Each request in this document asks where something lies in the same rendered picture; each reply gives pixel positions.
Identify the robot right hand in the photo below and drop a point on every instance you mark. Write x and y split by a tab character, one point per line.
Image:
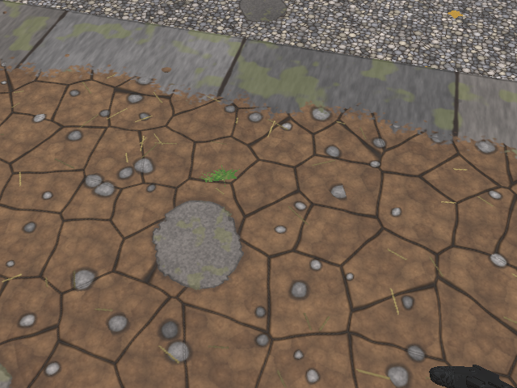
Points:
466	377

